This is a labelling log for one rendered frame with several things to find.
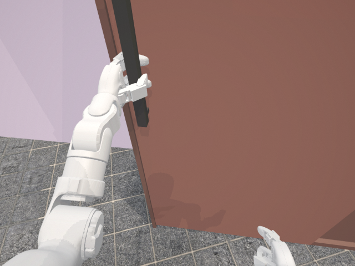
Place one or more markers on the right robot hand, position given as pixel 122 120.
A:
pixel 279 255

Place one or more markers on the left robot upper arm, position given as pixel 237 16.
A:
pixel 71 235

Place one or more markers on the robot left forearm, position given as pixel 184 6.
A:
pixel 88 154

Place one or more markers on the wardrobe door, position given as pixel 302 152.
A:
pixel 251 114
pixel 344 230

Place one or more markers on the left robot hand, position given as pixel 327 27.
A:
pixel 113 82

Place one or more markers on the handle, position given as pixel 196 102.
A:
pixel 125 25

